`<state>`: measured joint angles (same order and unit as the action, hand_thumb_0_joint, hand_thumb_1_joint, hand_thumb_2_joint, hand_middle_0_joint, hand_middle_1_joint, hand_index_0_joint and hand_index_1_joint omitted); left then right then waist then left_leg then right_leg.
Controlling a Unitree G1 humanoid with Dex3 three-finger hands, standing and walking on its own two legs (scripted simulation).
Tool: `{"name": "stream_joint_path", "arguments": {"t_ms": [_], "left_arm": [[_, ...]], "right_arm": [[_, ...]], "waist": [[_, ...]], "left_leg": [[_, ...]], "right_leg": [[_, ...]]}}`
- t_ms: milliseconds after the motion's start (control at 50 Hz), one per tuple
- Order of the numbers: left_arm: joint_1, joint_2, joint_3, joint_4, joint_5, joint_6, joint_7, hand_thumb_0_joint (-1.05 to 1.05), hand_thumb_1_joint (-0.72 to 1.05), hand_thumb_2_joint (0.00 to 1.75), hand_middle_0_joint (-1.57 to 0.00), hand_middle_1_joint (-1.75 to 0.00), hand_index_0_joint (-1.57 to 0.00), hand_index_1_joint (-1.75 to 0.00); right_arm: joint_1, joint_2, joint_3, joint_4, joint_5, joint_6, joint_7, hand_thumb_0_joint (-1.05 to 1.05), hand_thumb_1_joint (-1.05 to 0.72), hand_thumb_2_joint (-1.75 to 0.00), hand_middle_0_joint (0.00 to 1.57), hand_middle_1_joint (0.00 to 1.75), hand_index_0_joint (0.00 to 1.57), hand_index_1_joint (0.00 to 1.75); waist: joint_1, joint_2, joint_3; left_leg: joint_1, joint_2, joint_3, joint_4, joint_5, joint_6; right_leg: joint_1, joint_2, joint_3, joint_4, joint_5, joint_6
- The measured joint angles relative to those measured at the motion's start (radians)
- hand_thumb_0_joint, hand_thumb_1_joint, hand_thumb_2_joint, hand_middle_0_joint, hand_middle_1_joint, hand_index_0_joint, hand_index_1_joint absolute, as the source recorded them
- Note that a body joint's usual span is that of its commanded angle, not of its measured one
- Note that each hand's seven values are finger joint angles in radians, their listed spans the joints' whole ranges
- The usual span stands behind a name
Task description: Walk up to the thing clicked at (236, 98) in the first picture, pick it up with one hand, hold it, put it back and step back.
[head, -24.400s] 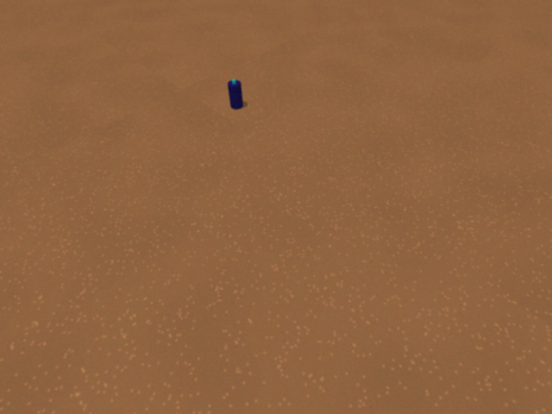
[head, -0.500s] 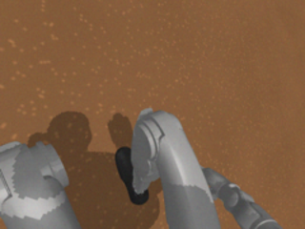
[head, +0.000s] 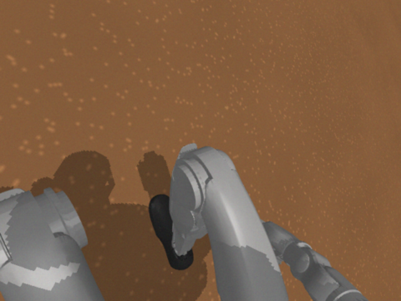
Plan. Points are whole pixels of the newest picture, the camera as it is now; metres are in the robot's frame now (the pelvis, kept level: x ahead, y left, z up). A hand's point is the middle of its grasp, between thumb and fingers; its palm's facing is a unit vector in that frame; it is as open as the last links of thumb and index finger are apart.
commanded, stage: withdraw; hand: left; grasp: from the side
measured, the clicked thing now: out of the picture +0.47 +0.32 -0.19
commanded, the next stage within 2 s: rise in 0.42 s
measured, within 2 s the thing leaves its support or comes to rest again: rests again in 0.88 s
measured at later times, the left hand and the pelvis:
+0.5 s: hand out of the picture +0.47 +0.39 -0.10, palm faces +0.51 -0.86 -0.05, open 17.5 cm; pelvis +0.00 +0.00 +0.00, yaw +1 degrees
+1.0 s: hand out of the picture +0.38 +0.44 +0.00, palm faces +0.43 -0.78 -0.46, open 17.2 cm; pelvis +0.01 -0.01 +0.06, yaw +8 degrees
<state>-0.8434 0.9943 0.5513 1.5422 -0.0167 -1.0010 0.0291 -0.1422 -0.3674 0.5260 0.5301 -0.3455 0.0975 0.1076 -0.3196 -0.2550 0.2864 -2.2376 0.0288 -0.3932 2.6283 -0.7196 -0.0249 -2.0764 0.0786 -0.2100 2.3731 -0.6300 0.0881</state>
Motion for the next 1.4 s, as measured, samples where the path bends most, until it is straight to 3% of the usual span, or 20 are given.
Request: {"name": "stream_joint_path", "arguments": {"t_ms": [200,300,420,560,600,660,720,780,840,920,1080,1220,1400], "left_arm": [[0.006,0.001,0.014,-0.004,-0.017,0.000,-0.012,-0.01,-0.52,0.14,-0.19,-0.17,-0.21,-0.16],[0.013,-0.001,0.062,-0.068,-0.017,0.013,-0.034,-0.01,-0.54,0.10,-0.11,-0.10,-0.12,-0.09],[0.006,0.014,0.101,-0.177,-0.012,0.086,-0.081,-0.01,-0.55,0.08,-0.06,-0.07,-0.08,-0.06],[0.002,0.015,0.062,-0.210,-0.060,0.196,-0.162,-0.01,-0.57,0.05,-0.04,-0.05,-0.06,-0.04],[-0.005,0.019,0.060,-0.190,0.000,0.247,-0.154,-0.01,-0.56,0.05,-0.04,-0.05,-0.06,-0.04],[-0.011,0.003,0.043,-0.198,0.066,0.352,-0.134,-0.01,-0.55,0.06,-0.04,-0.06,-0.06,-0.05],[-0.005,-0.020,0.052,-0.245,0.129,0.447,-0.115,-0.01,-0.54,0.06,-0.06,-0.07,-0.06,-0.06],[0.008,-0.032,0.064,-0.299,0.164,0.533,-0.093,-0.01,-0.53,0.08,-0.07,-0.07,-0.07,-0.07],[0.044,-0.049,0.063,-0.364,0.174,0.609,-0.073,-0.01,-0.51,0.09,-0.07,-0.07,-0.07,-0.07],[0.129,-0.116,0.016,-0.485,0.161,0.702,-0.057,-0.01,-0.49,0.10,-0.07,-0.07,-0.07,-0.07],[0.396,-0.328,-0.115,-0.814,0.119,0.865,-0.045,-0.01,-0.50,0.08,-0.06,-0.06,-0.06,-0.06],[0.597,-0.457,-0.202,-1.036,0.085,0.958,-0.002,-0.01,-0.49,0.09,-0.06,-0.06,-0.07,-0.06],[0.733,-0.563,-0.292,-1.079,0.051,1.031,0.054,-0.01,-0.51,0.07,-0.06,-0.06,-0.06,-0.06]], "right_arm": [[0.005,-0.003,0.006,-0.004,0.002,0.007,0.002,-0.01,-0.90,-0.89,0.21,0.30,0.21,0.30],[0.009,-0.003,0.000,-0.004,0.009,0.007,-0.004,-0.01,-0.89,-0.89,0.21,0.30,0.21,0.30],[0.036,0.005,-0.037,0.013,0.031,0.022,-0.015,-0.01,-0.89,-0.89,0.21,0.30,0.21,0.30],[0.087,0.006,-0.089,0.031,0.079,0.027,-0.019,-0.01,-0.89,-0.89,0.21,0.30,0.21,0.30],[0.099,0.018,-0.117,0.035,0.104,0.032,-0.016,-0.01,-0.88,-0.89,0.21,0.30,0.21,0.30],[0.126,0.037,-0.161,0.033,0.134,0.046,-0.009,0.00,-0.89,-0.89,0.21,0.30,0.21,0.30],[0.150,0.052,-0.199,0.032,0.159,0.061,-0.003,0.00,-0.91,-0.90,0.21,0.30,0.21,0.30],[0.177,0.064,-0.241,0.033,0.183,0.078,0.001,0.00,-0.92,-0.90,0.21,0.30,0.21,0.30],[0.208,0.071,-0.287,0.038,0.209,0.093,0.001,0.00,-0.92,-0.90,0.21,0.30,0.21,0.30],[0.253,0.074,-0.356,0.055,0.253,0.107,0.000,0.00,-0.91,-0.90,0.21,0.30,0.21,0.30],[0.269,0.095,-0.478,0.065,0.341,0.118,-0.031,0.00,-0.90,-0.90,0.21,0.30,0.21,0.30],[0.234,0.116,-0.510,0.016,0.378,0.089,-0.093,0.00,-0.90,-0.90,0.21,0.30,0.21,0.30],[0.225,0.120,-0.529,-0.015,0.385,0.013,-0.161,0.00,-0.90,-0.90,0.21,0.30,0.21,0.30]], "waist": [[0.002,-0.005,0.003],[0.010,-0.013,0.010],[0.029,0.004,-0.008],[0.054,0.063,-0.066],[0.056,0.074,-0.084],[0.065,0.091,-0.119],[0.073,0.108,-0.153],[0.078,0.130,-0.190],[0.094,0.161,-0.230],[0.138,0.208,-0.296],[0.225,0.260,-0.397],[0.257,0.257,-0.428],[0.270,0.267,-0.464]], "left_leg": [[0.003,0.001,-0.003,-0.002,0.000,-0.003],[0.005,0.002,-0.001,-0.004,0.004,-0.004],[-0.003,0.002,0.014,-0.014,0.008,-0.002],[-0.023,0.004,0.053,-0.040,0.015,0.013],[-0.028,0.006,0.065,-0.050,0.019,0.016],[-0.037,0.008,0.087,-0.072,0.026,0.019],[-0.041,0.008,0.107,-0.095,0.034,0.019],[-0.043,0.007,0.128,-0.117,0.040,0.020],[-0.041,0.009,0.151,-0.146,0.041,0.021],[-0.028,0.014,0.193,-0.203,0.041,0.026],[0.089,0.029,0.269,-0.390,0.046,0.027],[0.291,0.035,0.297,-0.610,0.063,0.006],[0.602,0.036,0.314,-0.880,0.083,-0.009]], "right_leg": [[0.000,0.001,-0.001,-0.002,0.004,0.006],[-0.001,0.001,0.000,-0.001,0.007,0.006],[-0.009,-0.006,0.008,-0.003,0.004,-0.007],[-0.027,-0.018,0.032,-0.009,-0.006,-0.010],[-0.033,-0.021,0.040,-0.013,-0.006,-0.012],[-0.047,-0.028,0.053,-0.021,-0.006,-0.021],[-0.057,-0.036,0.066,-0.029,-0.006,-0.029],[-0.064,-0.045,0.081,-0.036,-0.011,-0.028],[-0.069,-0.052,0.097,-0.048,-0.017,-0.033],[-0.071,-0.063,0.125,-0.081,-0.026,-0.037],[0.007,-0.078,0.174,-0.222,-0.029,-0.031],[0.183,-0.089,0.177,-0.410,-0.018,-0.052],[0.486,-0.099,0.168,-0.662,-0.010,-0.073]]}}
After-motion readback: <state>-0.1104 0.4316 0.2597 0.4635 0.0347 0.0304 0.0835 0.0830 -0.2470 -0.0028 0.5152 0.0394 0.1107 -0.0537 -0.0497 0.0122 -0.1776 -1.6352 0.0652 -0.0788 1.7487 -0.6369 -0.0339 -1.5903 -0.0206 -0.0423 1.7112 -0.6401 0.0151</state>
